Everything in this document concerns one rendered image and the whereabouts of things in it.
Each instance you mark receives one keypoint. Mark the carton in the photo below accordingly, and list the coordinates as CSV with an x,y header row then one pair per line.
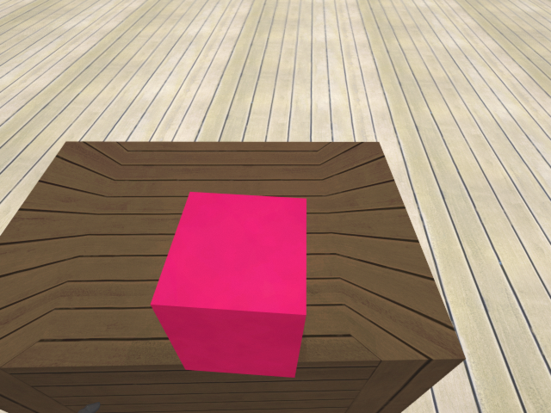
x,y
232,293

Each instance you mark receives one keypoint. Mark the pedestal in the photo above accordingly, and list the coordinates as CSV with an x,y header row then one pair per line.
x,y
81,259

